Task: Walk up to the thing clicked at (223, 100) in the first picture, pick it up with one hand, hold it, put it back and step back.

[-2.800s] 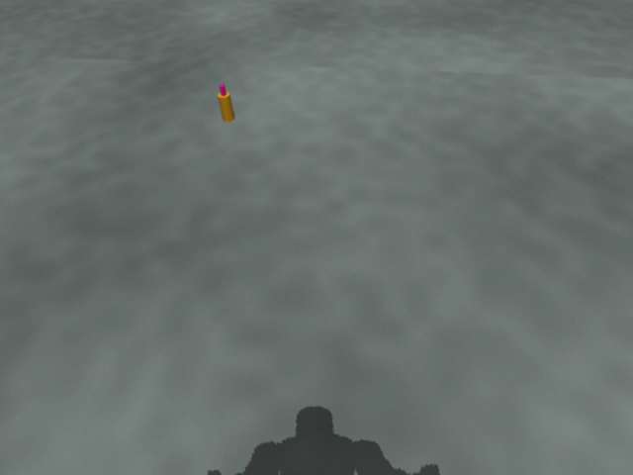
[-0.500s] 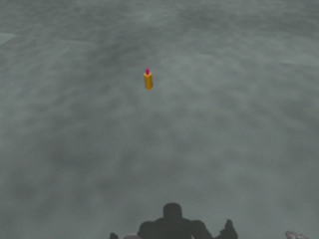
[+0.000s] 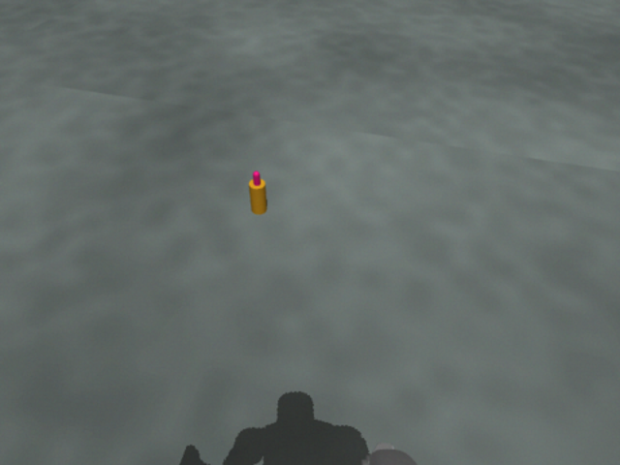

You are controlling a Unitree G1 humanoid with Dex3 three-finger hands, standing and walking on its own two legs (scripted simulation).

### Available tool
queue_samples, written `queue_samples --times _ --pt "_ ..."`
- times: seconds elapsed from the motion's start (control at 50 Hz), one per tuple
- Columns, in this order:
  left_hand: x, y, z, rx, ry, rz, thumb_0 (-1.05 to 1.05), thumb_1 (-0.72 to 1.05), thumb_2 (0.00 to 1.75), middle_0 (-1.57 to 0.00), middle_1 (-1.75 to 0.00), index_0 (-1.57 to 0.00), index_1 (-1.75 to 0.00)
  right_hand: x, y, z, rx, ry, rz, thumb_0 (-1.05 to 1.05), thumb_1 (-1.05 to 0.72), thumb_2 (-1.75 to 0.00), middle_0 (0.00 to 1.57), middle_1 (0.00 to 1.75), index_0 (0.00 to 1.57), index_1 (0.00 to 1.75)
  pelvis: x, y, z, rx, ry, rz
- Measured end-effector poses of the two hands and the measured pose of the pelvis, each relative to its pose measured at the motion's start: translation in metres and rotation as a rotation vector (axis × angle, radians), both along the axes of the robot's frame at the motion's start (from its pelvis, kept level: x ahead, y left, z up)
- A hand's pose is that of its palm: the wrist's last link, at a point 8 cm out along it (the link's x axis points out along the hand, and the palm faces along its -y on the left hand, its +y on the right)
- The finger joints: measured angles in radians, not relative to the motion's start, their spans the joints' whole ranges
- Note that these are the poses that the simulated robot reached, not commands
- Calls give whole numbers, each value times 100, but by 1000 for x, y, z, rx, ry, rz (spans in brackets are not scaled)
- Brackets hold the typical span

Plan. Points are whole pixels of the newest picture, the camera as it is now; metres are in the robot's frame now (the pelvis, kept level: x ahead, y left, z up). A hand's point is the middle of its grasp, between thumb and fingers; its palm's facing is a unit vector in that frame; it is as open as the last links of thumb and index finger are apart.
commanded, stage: walk up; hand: left
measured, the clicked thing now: (257, 191) +1.34 +0.17 -0.67
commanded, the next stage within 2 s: none
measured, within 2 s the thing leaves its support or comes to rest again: neither
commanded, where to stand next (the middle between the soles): +1.02 -0.07 m, yaw +2 degrees
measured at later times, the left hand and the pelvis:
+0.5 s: hand (180, 386) +0.29 +0.20 -0.13, palm faces +0.01 -0.92 -0.39, open 7.4 cm; pelvis +0.25 -0.07 +0.00, yaw +1 degrees
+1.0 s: hand (198, 273) +0.51 +0.21 -0.14, palm faces -0.03 -0.94 -0.35, open 7.4 cm; pelvis +0.46 -0.07 -0.01, yaw +1 degrees
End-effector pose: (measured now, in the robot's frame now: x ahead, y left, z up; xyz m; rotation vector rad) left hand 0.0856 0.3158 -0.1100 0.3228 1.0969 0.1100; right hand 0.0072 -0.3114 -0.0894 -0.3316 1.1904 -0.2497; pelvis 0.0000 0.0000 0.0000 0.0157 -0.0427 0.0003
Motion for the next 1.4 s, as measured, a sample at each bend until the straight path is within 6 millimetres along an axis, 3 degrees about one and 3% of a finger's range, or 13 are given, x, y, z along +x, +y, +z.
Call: queue_samples --times 0.12,0.18,0.24,0.36,0.46,0.62,0.72,0.82,0.92,1.04,1.12,1.2,1.4 --pt "103 -29 4 32 -43 -37 1 91 90 -20 -30 -20 -29 53 -33 -28 14 44 -27 1 -90 -90 20 30 21 30 72 -24 -16 33 15 5" --pt "151 -50 6 47 -84 -34 1 91 90 -20 -30 -20 -29 94 -53 -47 16 58 -24 1 -90 -90 20 30 20 30 109 -39 -24 -9 18 9" --pt "182 -66 16 50 -148 -19 1 91 90 -20 -30 -20 -29 143 -59 -49 41 43 11 1 -90 -90 20 30 20 30 138 -54 -21 13 5 15" --pt "192 -78 32 71 -99 49 0 91 90 -21 -30 -21 -30 249 -67 -29 69 -82 75 1 -90 -90 20 30 20 30 190 -68 -1 28 -9 -2" --pt "194 -74 26 84 -9 79 0 90 90 -21 -30 -21 -30 315 -73 -20 60 -129 103 0 -90 -90 20 30 20 30 231 -71 -1 -6 -10 7" --pt "217 -56 -4 63 79 156 1 90 90 -21 -30 -21 -30 411 -56 -20 32 -86 180 1 -90 -90 20 30 20 30 307 -63 -14 -46 2 39" --pt "253 -48 -27 41 143 182 1 91 90 -20 -30 -20 -29 473 -35 -17 8 -144 219 1 -90 -90 20 30 20 30 354 -50 -23 -5 0 35" --pt "314 -52 -17 17 120 111 1 91 90 -20 -30 -20 -29 492 -32 -1 15 -193 144 0 -90 -90 20 30 20 30 390 -47 -10 -22 -18 29" --pt "378 -53 -4 21 40 76 1 91 90 -20 -30 -20 -29 495 -47 1 9 -138 109 0 -90 -90 20 30 21 30 425 -55 -4 -3 -27 26" --pt "441 -67 10 64 27 50 1 91 90 -20 -30 -20 -29 510 -84 -16 21 -75 65 1 -90 -90 20 30 21 30 472 -77 -8 24 -18 16" --pt "480 -83 15 120 3 54 1 91 90 -20 -30 -20 -29 536 -114 -41 37 -36 47 1 -90 -90 20 30 20 30 510 -101 -20 27 -8 16" --pt "502 -105 23 142 -43 87 0 91 90 -20 -30 -20 -29 575 -127 -54 55 2 77 1 -90 -90 20 30 20 30 538 -118 -21 18 -20 33" --pt "517 -129 33 118 38 144 0 90 90 -21 -30 -21 -30 675 -124 -34 97 -63 122 1 -90 -90 20 30 20 30 595 -128 0 -3 -23 43"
